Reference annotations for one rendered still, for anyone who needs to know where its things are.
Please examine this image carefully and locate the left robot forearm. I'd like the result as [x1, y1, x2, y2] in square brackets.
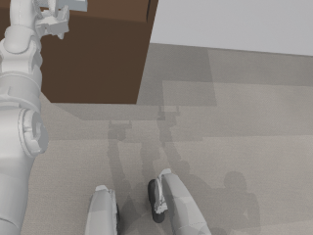
[0, 25, 43, 115]

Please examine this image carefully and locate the handle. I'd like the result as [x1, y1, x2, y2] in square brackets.
[38, 0, 88, 12]

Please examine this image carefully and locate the robot right shin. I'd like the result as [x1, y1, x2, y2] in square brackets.
[155, 168, 171, 213]

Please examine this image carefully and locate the left robot hand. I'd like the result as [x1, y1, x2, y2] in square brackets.
[10, 0, 69, 40]

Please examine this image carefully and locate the cabinet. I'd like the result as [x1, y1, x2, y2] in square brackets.
[0, 0, 158, 105]

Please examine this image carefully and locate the right robot thigh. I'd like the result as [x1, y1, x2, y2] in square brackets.
[155, 173, 211, 235]

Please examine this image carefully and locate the left robot upper arm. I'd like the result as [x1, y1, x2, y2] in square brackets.
[0, 108, 49, 235]

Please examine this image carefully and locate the drawer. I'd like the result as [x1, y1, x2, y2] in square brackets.
[0, 0, 149, 22]

